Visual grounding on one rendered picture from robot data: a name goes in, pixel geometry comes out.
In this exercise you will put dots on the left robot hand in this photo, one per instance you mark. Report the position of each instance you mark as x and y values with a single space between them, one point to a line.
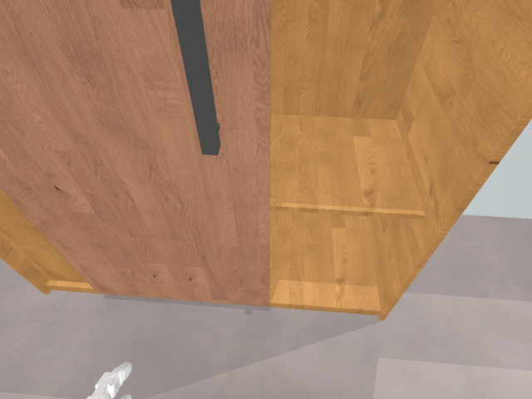
109 383

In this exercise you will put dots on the handle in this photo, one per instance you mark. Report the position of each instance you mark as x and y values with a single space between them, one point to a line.
190 30

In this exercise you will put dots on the wardrobe door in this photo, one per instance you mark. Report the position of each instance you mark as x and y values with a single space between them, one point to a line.
18 231
100 150

